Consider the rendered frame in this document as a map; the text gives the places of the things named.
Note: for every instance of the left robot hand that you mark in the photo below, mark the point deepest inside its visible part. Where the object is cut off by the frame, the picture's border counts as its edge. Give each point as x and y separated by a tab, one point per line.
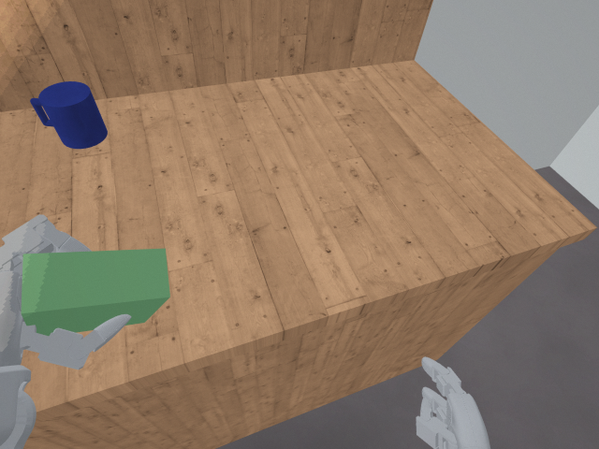
62	347

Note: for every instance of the right robot hand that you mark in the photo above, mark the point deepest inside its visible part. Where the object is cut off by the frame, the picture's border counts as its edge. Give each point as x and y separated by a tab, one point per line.
458	423

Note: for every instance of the robot left forearm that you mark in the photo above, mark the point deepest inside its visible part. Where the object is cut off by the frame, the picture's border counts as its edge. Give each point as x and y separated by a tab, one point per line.
17	410

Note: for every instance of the table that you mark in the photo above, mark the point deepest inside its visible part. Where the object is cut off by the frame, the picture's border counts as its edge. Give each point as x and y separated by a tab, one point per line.
331	213

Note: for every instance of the sponge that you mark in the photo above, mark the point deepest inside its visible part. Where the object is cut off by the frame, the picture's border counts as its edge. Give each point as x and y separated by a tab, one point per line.
79	291

